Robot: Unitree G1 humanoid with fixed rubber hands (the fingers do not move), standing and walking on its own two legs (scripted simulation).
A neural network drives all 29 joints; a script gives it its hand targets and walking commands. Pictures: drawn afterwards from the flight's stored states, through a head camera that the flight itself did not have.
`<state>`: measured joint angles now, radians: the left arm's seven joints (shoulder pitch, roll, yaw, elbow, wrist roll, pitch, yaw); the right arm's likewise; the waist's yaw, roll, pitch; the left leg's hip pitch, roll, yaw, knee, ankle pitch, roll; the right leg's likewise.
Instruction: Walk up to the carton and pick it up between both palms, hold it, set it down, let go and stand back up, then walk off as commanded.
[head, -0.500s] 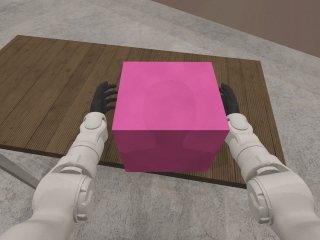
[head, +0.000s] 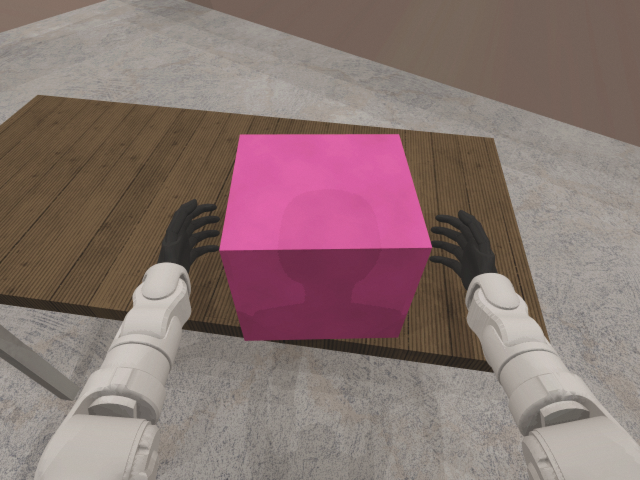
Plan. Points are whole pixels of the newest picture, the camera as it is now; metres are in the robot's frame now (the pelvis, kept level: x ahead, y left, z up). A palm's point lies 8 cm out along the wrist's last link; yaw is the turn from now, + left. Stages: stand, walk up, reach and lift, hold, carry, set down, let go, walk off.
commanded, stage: set down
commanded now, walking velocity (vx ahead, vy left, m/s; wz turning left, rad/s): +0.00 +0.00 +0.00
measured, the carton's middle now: (321, 238) +0.45 +0.05 +0.04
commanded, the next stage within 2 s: none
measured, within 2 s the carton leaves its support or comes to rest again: neither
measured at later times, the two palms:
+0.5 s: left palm (156, 320) +0.30 +0.23 +0.06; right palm (505, 324) +0.32 -0.18 +0.06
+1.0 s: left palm (135, 379) +0.22 +0.23 +0.06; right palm (532, 405) +0.23 -0.19 +0.05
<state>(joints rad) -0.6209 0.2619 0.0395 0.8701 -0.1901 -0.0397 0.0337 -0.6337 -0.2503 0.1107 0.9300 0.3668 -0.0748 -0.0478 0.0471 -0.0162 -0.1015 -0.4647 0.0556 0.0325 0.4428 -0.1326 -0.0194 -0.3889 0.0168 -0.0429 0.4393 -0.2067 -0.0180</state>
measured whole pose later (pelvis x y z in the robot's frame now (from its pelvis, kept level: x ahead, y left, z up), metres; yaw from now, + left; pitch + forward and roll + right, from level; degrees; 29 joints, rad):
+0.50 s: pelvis +0.01 +0.00 +0.01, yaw +0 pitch +0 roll +0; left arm -0.11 0.22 0.07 0.22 -0.16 0.20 0.03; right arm -0.16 -0.24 0.04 0.37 0.29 0.04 -0.05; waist 0.04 -0.03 0.01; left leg -0.21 0.04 0.03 0.34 -0.12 -0.02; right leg -0.14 0.00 -0.03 0.35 -0.20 -0.01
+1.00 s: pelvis +0.01 +0.00 +0.01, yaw -1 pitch -3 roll +0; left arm 0.26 0.23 0.04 -0.18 -0.15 0.28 0.05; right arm 0.30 -0.21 0.03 -0.09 0.26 0.10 -0.06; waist 0.06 -0.03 0.06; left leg -0.11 0.04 0.06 0.27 -0.11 -0.02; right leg -0.07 0.01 0.01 0.31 -0.19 -0.01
